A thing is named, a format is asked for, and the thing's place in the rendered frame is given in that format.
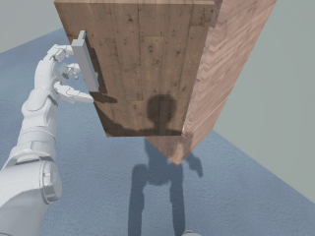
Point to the cupboard door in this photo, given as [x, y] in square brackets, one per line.
[147, 55]

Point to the left robot upper arm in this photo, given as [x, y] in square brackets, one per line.
[26, 192]

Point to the handle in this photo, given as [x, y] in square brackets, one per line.
[84, 61]

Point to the left robot forearm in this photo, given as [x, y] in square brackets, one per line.
[37, 138]

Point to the left robot hand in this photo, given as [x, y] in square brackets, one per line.
[47, 75]

